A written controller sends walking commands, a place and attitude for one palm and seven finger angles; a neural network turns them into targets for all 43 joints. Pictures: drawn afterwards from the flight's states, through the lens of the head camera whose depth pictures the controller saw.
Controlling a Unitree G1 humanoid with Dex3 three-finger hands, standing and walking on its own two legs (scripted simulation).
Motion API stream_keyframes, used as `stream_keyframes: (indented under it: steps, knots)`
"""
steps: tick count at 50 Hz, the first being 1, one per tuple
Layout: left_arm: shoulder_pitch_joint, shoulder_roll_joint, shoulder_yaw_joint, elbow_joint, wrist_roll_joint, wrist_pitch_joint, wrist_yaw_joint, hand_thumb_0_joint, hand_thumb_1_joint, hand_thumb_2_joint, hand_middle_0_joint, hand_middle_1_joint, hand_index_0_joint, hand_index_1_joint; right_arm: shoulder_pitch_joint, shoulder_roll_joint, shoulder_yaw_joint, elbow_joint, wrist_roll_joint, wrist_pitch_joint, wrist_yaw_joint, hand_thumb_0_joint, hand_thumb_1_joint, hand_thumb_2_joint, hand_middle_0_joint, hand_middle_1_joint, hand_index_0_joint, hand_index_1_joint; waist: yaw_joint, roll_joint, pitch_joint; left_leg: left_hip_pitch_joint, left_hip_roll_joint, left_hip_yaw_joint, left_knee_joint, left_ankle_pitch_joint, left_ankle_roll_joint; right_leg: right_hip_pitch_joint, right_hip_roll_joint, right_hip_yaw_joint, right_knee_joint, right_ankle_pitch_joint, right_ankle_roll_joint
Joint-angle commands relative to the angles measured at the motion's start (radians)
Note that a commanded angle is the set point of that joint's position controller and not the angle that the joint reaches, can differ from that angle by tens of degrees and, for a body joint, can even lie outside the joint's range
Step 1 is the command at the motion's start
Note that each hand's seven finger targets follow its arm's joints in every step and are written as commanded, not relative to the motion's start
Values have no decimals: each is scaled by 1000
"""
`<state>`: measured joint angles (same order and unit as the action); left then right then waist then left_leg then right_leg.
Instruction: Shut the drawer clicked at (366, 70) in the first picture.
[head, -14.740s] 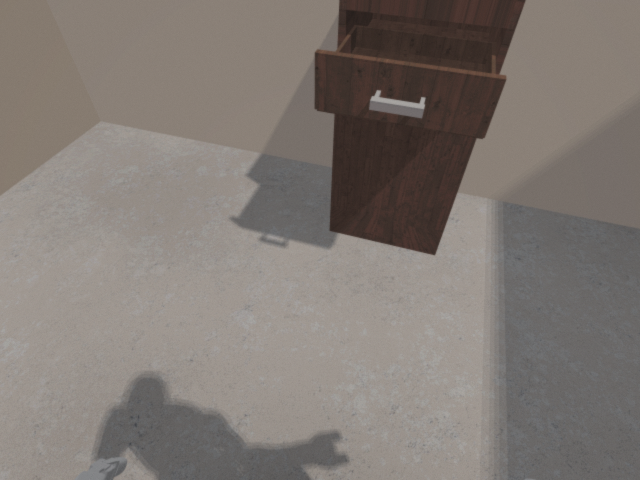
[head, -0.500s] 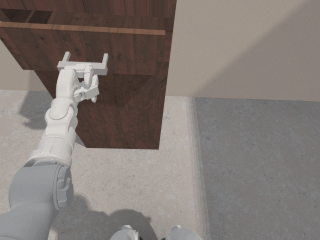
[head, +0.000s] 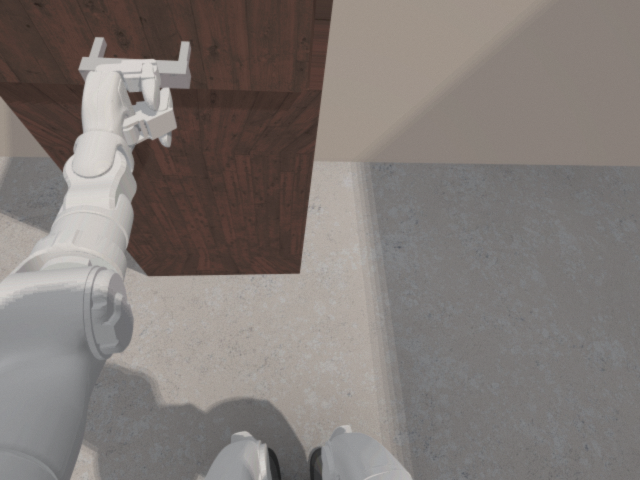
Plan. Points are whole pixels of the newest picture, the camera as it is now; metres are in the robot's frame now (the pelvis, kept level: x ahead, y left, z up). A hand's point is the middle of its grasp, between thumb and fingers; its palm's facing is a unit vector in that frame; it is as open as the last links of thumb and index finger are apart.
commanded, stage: push the drawer shut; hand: left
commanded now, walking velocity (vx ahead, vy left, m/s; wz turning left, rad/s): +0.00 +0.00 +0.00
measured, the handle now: (140, 60) +0.62 +0.14 +0.10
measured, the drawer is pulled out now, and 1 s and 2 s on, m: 0.01 0.00 0.00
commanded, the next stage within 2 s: pull the fist back off the drawer in 0.36 s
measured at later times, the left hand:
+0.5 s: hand (165, 100) +0.56 +0.11 +0.09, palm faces -0.07 -1.00 -0.03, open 3.9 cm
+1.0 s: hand (166, 101) +0.56 +0.11 +0.09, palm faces -0.06 -1.00 -0.02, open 3.9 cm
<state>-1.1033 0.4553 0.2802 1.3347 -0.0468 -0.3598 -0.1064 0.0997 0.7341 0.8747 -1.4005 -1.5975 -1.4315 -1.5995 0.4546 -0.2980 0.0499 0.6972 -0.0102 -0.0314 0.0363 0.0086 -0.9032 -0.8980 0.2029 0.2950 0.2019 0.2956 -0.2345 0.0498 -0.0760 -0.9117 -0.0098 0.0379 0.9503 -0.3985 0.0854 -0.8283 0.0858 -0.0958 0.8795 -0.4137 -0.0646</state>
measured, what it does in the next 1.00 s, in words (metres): stands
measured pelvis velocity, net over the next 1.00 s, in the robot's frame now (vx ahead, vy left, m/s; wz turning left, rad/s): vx -0.01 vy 0.02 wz -0.02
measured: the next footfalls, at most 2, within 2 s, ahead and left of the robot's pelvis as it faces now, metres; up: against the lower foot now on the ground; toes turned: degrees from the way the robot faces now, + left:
none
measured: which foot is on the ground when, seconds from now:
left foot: down 0.00-1.00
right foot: down 0.00-1.00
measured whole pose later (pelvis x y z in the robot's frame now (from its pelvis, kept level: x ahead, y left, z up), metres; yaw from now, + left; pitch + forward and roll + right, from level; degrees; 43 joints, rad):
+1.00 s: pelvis -0.01 +0.02 -0.01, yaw -1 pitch +23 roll -5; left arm -1.19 0.47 0.30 1.34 0.02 -0.32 -0.04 0.13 0.75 0.84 -1.40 -1.60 -1.55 -1.60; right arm 0.50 -0.29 0.05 0.67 -0.04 -0.01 0.08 0.01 -0.90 -0.90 0.20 0.30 0.20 0.30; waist -0.27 0.06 -0.09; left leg -1.01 -0.01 0.04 1.01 -0.41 0.11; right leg -0.92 0.08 -0.09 0.92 -0.41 -0.04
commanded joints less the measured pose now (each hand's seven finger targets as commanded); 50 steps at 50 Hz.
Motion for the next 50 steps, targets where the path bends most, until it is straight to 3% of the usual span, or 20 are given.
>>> stream_keyframes:
  steps: [1, 4, 5, 7, 9, 13, 17, 23, 26, 29, 30, 31, 32, 35, 40, 43, 46, 49, 50]
  knots:
    - [-707, 249, 47, -269, -7, -89, 36, 0, 900, 900, -1400, -1600, -1400, -1600, 217, -192, -63, -22, -12, -8, -12, 0, -900, -900, 200, 300, 200, 300, -83, 101, -482, 442, 33, -152, -75, 247, -28, 6, -16, 102, -125, 180, 47]
    - [-738, 266, 53, -265, 11, -89, 46, 0, 900, 900, -1400, -1600, -1400, -1600, 234, -193, -64, -22, -17, -3, -9, 0, -900, -900, 200, 300, 200, 300, -87, 133, -521, 458, 36, -157, -60, 285, -29, -12, -15, 99, -110, 200, 45]
    - [-745, 239, 30, -244, 17, -81, 48, 0, 900, 900, -1400, -1600, -1400, -1600, 237, -190, -62, -17, -21, -2, -6, 0, -900, -900, 200, 300, 200, 300, -98, 140, -496, 466, 38, -167, -62, 285, -33, -42, -13, 88, -108, 189, 43]
    - [-772, 288, 69, -246, 18, -76, 56, 0, 900, 900, -1400, -1600, -1400, -1600, 251, -198, -64, -14, -23, 0, -6, 0, -900, -900, 200, 300, 200, 300, -103, 127, -489, 452, 42, -167, -57, 276, -31, -49, -11, 88, -111, 177, 46]
    - [-790, 285, 62, -252, 26, -72, 62, 0, 900, 900, -1400, -1600, -1400, -1600, 264, -199, -64, -16, -22, 6, -8, 0, -900, -900, 200, 300, 200, 300, -111, 130, -515, 463, 42, -169, -59, 291, -29, -45, -11, 88, -109, 189, 48]
    - [-828, 243, 28, -248, 25, -58, 76, 0, 900, 900, -1400, -1600, -1400, -1600, 264, -197, -60, -9, -26, 1, -6, 0, -900, -900, 200, 300, 200, 300, -126, 176, -480, 489, 49, -187, -70, 253, -34, -108, -11, 77, -113, 147, 44]
    - [-852, 251, 22, -243, 33, -60, 89, 0, 900, 900, -1400, -1600, -1400, -1600, 266, -205, -57, -8, -29, -10, -6, 0, -900, -900, 200, 300, 200, 300, -134, 190, -479, 501, 60, -215, -84, 195, -42, -146, -13, 70, -106, 107, 44]
    - [-865, 198, -24, -217, 28, -58, 96, 0, 900, 900, -1400, -1600, -1400, -1600, 262, -216, -51, -4, -28, -32, -10, 0, -900, -900, 200, 300, 200, 300, -160, 180, -449, 514, 76, -260, -116, 80, -43, -220, -18, 60, -97, 52, 45]
    - [-858, 259, 19, -202, 38, -55, 102, 0, 900, 900, -1400, -1600, -1400, -1600, 269, -228, -50, -5, -31, -34, -12, 0, -900, -900, 200, 300, 200, 300, -146, 165, -461, 503, 78, -276, -117, 60, -48, -219, -21, 57, -83, 47, 44]
    - [-888, 243, 6, -233, 43, -58, 100, 0, 900, 900, -1400, -1600, -1400, -1600, 271, -225, -53, -13, -32, -33, -10, 0, -900, -900, 200, 300, 200, 300, -147, 186, -499, 536, 78, -282, -108, 98, -53, -223, -23, 56, -75, 68, 44]
    - [-872, 259, 26, -209, 49, -55, 103, 0, 900, 900, -1400, -1600, -1400, -1600, 272, -224, -55, -11, -35, -32, -9, 0, -900, -900, 200, 300, 200, 300, -136, 180, -498, 528, 78, -290, -104, 88, -56, -228, -22, 54, -69, 63, 42]
    - [-875, 231, 6, -209, 47, -52, 104, 0, 900, 900, -1400, -1600, -1400, -1600, 269, -222, -54, -15, -36, -31, -5, 0, -900, -900, 200, 300, 200, 300, -142, 198, -487, 529, 76, -287, -105, 87, -57, -238, -21, 54, -72, 63, 42]
    - [-868, 244, 20, -203, 50, -50, 108, 0, 900, 900, -1400, -1600, -1400, -1600, 272, -224, -56, -13, -38, -29, -5, 0, -900, -900, 200, 300, 200, 300, -138, 166, -477, 520, 79, -301, -106, 82, -60, -233, -22, 50, -66, 63, 41]
    - [-867, 237, 20, -204, 56, -52, 110, 0, 900, 900, -1400, -1600, -1400, -1600, 269, -225, -60, -20, -40, -22, 1, 0, -900, -900, 200, 300, 200, 300, -133, 191, -479, 540, 83, -318, -104, 81, -69, -266, -25, 49, -57, 62, 39]
    - [-827, 243, 36, -199, 60, -45, 107, 0, 900, 900, -1400, -1600, -1400, -1600, 267, -223, -64, -32, -40, -8, 10, 0, -900, -900, 200, 300, 200, 300, -118, 166, -484, 520, 77, -307, -93, 97, -66, -243, -23, 49, -54, 70, 38]
    - [-775, 217, 29, -223, 55, -47, 99, 0, 900, 900, -1400, -1600, -1400, -1600, 260, -218, -68, -41, -40, -2, 18, 0, -900, -900, 200, 300, 200, 300, -92, 191, -514, 559, 80, -316, -92, 140, -74, -235, -23, 47, -45, 90, 32]
    - [-695, 196, 30, -241, 41, -41, 87, 0, 900, 900, -1400, -1600, -1400, -1600, 248, -215, -74, -49, -35, 10, 25, 0, -900, -900, 200, 300, 200, 300, -69, 177, -528, 577, 82, -304, -90, 185, -78, -210, -18, 47, -54, 105, 32]
    - [-629, 218, 61, -285, 27, -43, 74, 0, 900, 900, -1400, -1600, -1400, -1600, 246, -211, -77, -59, -29, 20, 28, 0, -900, -900, 200, 300, 200, 300, -40, 160, -554, 594, 75, -271, -87, 262, -73, -143, -11, 49, -66, 139, 30]
    - [-577, 239, 82, -307, 22, -46, 68, 0, 900, 900, -1400, -1600, -1400, -1600, 241, -208, -79, -69, -26, 26, 27, 0, -900, -900, 200, 300, 200, 300, -17, 156, -579, 590, 70, -248, -84, 304, -72, -98, -9, 52, -70, 160, 28]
